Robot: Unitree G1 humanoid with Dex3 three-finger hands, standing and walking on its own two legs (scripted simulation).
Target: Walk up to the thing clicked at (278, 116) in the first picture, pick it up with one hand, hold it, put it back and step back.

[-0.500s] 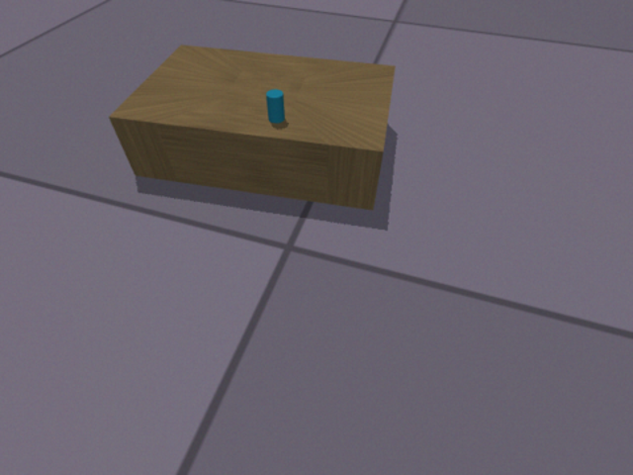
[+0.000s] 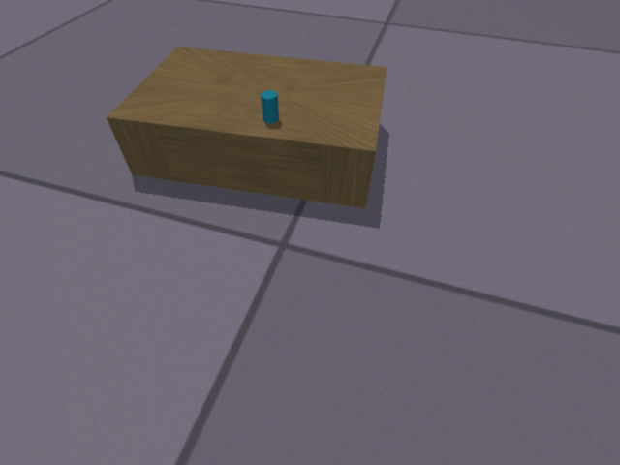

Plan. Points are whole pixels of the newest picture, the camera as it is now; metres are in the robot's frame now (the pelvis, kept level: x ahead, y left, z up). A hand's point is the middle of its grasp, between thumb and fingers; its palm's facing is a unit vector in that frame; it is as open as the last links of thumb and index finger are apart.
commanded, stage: stand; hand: left
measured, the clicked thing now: (270, 107) +1.53 +0.17 -0.39
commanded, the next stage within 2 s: walk up in 0.62 s
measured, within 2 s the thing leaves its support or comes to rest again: neither
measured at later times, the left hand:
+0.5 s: hand out of the picture +0.07 +0.25 -0.16, palm faces -0.02 -0.94 -0.34, open 7.4 cm
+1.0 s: hand out of the picture +0.14 +0.25 -0.14, palm faces +0.00 -0.89 -0.45, open 7.4 cm
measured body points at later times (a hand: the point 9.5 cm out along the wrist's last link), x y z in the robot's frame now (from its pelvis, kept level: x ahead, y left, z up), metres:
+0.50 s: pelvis +0.00 +0.00 +0.00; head +0.01 +0.00 +0.45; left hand +0.07 +0.30 -0.13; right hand +0.08 -0.30 -0.13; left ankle +0.00 +0.12 -0.75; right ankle +0.00 -0.12 -0.75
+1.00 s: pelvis +0.08 -0.05 -0.02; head +0.07 -0.08 +0.43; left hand +0.14 +0.29 -0.11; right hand +0.11 -0.39 -0.15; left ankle +0.02 +0.09 -0.70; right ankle +0.09 -0.16 -0.75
